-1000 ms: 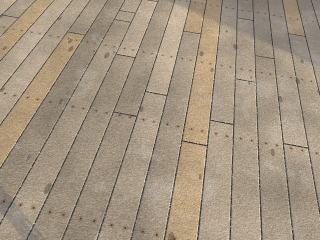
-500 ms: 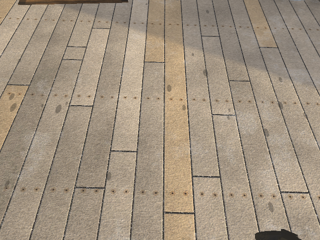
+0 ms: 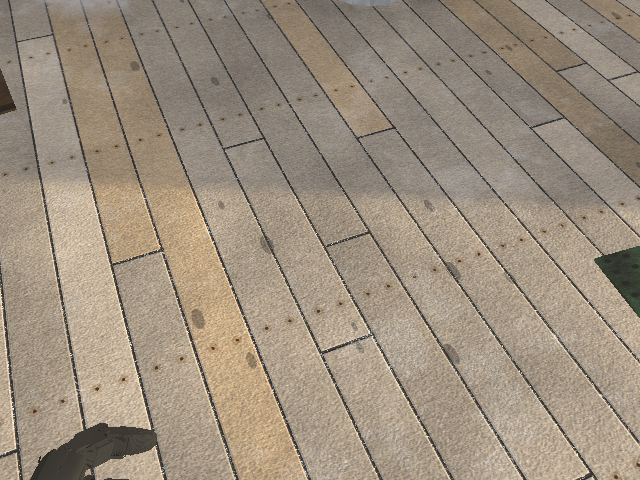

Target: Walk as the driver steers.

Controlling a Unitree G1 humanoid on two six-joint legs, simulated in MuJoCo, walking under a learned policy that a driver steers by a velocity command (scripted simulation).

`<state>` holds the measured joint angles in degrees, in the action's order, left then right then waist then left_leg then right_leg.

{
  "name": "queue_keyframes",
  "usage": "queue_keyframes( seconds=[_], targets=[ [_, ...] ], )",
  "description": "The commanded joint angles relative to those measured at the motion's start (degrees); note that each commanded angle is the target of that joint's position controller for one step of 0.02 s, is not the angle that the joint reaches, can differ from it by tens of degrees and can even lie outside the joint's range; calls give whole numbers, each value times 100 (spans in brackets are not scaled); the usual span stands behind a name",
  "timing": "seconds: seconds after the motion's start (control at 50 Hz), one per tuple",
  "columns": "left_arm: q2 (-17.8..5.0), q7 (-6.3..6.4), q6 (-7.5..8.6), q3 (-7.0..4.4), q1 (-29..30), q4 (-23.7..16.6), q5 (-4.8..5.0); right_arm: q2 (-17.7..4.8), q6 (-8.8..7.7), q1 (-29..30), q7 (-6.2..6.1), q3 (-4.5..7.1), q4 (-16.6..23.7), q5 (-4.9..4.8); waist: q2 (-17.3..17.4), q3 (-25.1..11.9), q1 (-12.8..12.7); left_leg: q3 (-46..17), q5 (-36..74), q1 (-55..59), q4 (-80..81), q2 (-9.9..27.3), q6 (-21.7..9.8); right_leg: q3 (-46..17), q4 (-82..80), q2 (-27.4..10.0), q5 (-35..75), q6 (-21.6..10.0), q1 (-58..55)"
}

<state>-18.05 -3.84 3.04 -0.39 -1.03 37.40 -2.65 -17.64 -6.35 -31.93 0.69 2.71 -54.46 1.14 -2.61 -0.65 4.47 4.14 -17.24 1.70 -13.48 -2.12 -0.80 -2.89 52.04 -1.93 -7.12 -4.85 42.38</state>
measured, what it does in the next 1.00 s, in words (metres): walks ahead: right foot, then left foot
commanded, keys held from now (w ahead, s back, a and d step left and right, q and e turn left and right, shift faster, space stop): shift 1.00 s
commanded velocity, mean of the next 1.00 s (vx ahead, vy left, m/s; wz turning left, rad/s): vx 0.22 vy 0.00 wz -0.05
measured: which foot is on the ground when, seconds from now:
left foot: down 0.00-0.14, up 0.16-0.50, down 0.52-1.00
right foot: up 0.00-0.10, down 0.12-1.00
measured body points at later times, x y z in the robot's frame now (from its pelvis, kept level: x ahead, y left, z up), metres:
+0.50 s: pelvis +0.31 +0.00 +0.00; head +0.33 +0.01 +0.45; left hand +0.32 +0.26 -0.14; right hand +0.42 -0.24 -0.13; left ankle +0.41 +0.11 -0.72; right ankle +0.31 -0.09 -0.74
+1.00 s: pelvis +0.35 +0.03 +0.01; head +0.35 +0.03 +0.46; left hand +0.34 +0.26 -0.15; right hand +0.38 -0.22 -0.15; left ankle +0.40 +0.11 -0.74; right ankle +0.31 -0.09 -0.74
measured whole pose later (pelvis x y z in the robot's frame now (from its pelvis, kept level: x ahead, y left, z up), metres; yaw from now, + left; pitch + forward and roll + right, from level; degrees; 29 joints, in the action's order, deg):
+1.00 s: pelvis +0.35 +0.03 +0.01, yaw -2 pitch -2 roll +0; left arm -10.1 2.6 -0.2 -0.1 -17.4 64.5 -0.7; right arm -11.1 0.0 -13.3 -1.8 0.3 -60.4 0.5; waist 0.0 1.5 0.1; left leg 1.8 -8.0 -14.0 -23.5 -2.1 -3.0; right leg 0.7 23.7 0.7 -16.2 -0.7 5.8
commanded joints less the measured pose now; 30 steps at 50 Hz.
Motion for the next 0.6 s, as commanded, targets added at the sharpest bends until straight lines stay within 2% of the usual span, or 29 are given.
queue_keyframes(
  seconds=[0.02,0.04,0.06,0.08,0.1,0.12,0.14,0.16,0.18,0.2,0.22,0.24,0.26,0.28,0.3,0.34,0.38,0.44,0.48,0.5,0.52,0.54,0.56,0.58,0.6],
  targets=[
    [67,-118,122,165,441,-431,29,-585,-203,737,50,35,430,-101,456,958,-461,-407,3255,-1698,1419,1190,-743,714,-1391,83,1126,-37,-1542],
    [54,-94,165,165,406,-374,0,-666,-205,548,60,39,307,-118,434,872,-461,-279,4223,-1276,1179,1161,-673,821,-1710,241,1307,-94,-1756],
    [-52,-51,204,134,174,-251,-55,-821,-189,425,37,66,235,-135,569,617,-534,-182,5287,-839,677,1110,-586,966,-1892,497,1217,-142,-2084],
    [-208,4,237,73,-394,-40,-120,-974,-148,370,-7,92,185,-131,719,185,-784,-112,6025,-625,-218,1104,-466,981,-2000,709,1095,-207,-2784],
    [-338,85,257,-5,-1414,348,-142,-1070,-84,425,-59,105,150,-149,807,-375,-1248,-32,6294,-652,-1475,1012,-321,874,-2202,775,1335,-306,-3844],
    [-577,185,268,-97,-2147,626,-220,-1002,-50,426,-100,76,151,-214,872,-720,-1568,14,5495,-1070,-2861,805,-186,559,-2364,347,1865,-385,-4713],
    [-1049,276,283,-189,-2571,765,-273,-447,3,187,-109,-9,292,-186,-120,-1353,-1390,142,766,-2039,-5119,141,-93,-633,-1741,-1150,4723,-566,-5862],
    [-1295,252,273,-313,-2700,689,-130,-30,87,-949,-186,-119,264,-531,-1106,-3121,-987,-895,-2072,-3462,-7739,-525,5,-3010,-1359,-2899,7645,-1751,-7754],
    [-1066,301,167,-399,-2404,592,227,-558,145,-420,-236,-12,281,-322,19,-3303,-1086,-1301,-1380,-3488,-7544,-125,-69,-2512,-1668,-2363,6935,-1593,-7080],
    [-682,328,181,-279,-1806,621,291,-484,137,255,-196,-36,464,-270,-138,-2097,-872,-1063,-988,-3729,-6919,154,-28,-1846,-2159,-1970,5916,-1413,-6027],
    [-274,347,194,-178,-1486,699,244,-351,150,584,-177,-75,516,-130,119,-1117,-657,-892,-859,-3803,-6312,350,16,-1457,-2536,-1646,5220,-1188,-5006],
    [-77,390,212,-115,-1401,743,237,-265,240,695,-138,-89,492,-26,96,-659,-524,-901,-826,-3597,-5914,448,55,-1187,-2820,-1468,5132,-1088,-4304],
    [35,418,217,-66,-1404,826,236,-142,372,548,-91,-102,439,57,109,-521,-349,-864,-740,-3041,-5565,484,105,-942,-3074,-1357,5096,-1026,-3614],
    [45,415,247,-47,-1363,886,211,31,461,488,-63,-130,422,68,102,-527,-209,-828,-679,-2610,-5165,493,150,-729,-3254,-1301,5030,-1041,-3153],
    [-42,396,287,-66,-1283,940,171,154,513,481,-54,-153,417,65,32,-522,-96,-696,-552,-2313,-4850,432,178,-469,-3358,-1189,5155,-1050,-2787],
    [-109,343,319,-83,-1079,1024,129,272,535,599,-67,-192,435,36,-147,-547,54,-534,-9,-1966,-3846,421,132,32,-3404,-903,5023,-871,-2477],
    [-108,289,307,-104,-1202,1154,172,235,537,910,-99,-200,417,4,-371,-554,-92,-365,785,-1753,-3169,372,91,229,-3443,-723,4381,-714,-2487],
    [-130,274,231,-133,-1398,1348,220,129,546,1333,-146,-187,425,4,-288,-426,-246,-367,1297,-1470,-2621,367,48,87,-3403,-780,3123,-578,-2458],
    [-166,329,131,-149,-1331,1411,238,116,504,1405,-161,-185,367,55,-134,-193,-192,-338,1465,-1124,-1927,321,-35,-45,-3167,-769,2048,-433,-2306],
    [-100,374,87,-131,-1394,1455,239,56,457,1425,-166,-174,324,97,-11,-67,-214,-452,1610,-947,-1467,359,-99,-116,-2960,-633,1269,-271,-2253],
    [0,417,53,-110,-1670,1513,184,-150,389,1406,-183,-149,310,124,412,-14,-325,-905,2805,-740,-1118,823,-155,-80,-2638,-395,402,-44,-2220],
    [170,455,19,-98,-2325,1609,140,-458,352,1413,-201,-107,329,108,1094,-81,-701,-1632,4341,-581,-1126,1631,-428,159,-2208,69,-1101,124,-2187],
    [380,522,-113,-43,-2819,1889,249,-334,414,1608,-221,-136,374,-20,1412,-382,-715,-1976,3959,-1108,-839,2026,-1049,387,-1948,333,-1803,203,-2775],
    [235,571,-233,-70,-2680,1959,240,-171,456,1809,-219,-178,403,-10,1298,-153,-700,-2141,3087,-1545,-567,1896,-1126,362,-1931,360,-1803,231,-2961],
    [188,576,-295,-90,-2458,1935,209,-74,483,2045,-219,-216,413,2,1227,-53,-755,-1991,2445,-1753,-468,1650,-958,317,-2166,344,-1554,217,-3131]
  ],
)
